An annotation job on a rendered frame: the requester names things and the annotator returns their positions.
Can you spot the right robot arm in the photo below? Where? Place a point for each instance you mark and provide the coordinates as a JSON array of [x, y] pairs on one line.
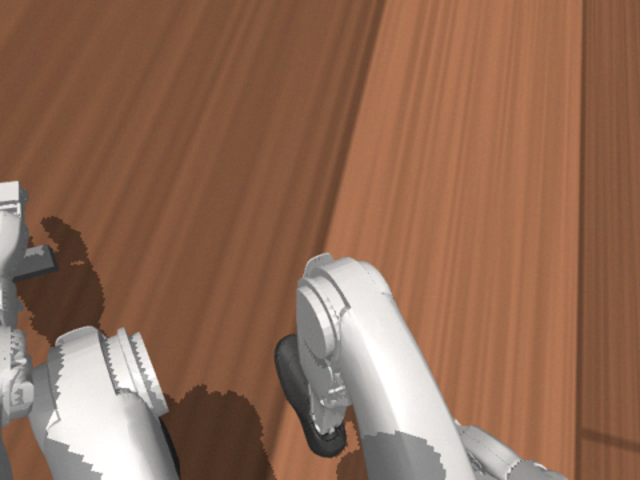
[[532, 470]]

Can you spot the left robot arm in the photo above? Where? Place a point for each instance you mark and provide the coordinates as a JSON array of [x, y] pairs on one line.
[[16, 382]]

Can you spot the left robot foot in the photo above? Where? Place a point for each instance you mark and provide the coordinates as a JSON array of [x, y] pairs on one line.
[[171, 447]]

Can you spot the right robot hand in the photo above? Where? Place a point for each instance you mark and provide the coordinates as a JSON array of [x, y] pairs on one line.
[[491, 459]]

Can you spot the small box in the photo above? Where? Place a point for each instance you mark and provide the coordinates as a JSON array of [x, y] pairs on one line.
[[37, 261]]

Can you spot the left robot hand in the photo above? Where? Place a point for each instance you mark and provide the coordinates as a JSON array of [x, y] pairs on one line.
[[14, 233]]

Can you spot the right robot foot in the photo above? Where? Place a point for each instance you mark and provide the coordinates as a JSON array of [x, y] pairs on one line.
[[295, 387]]

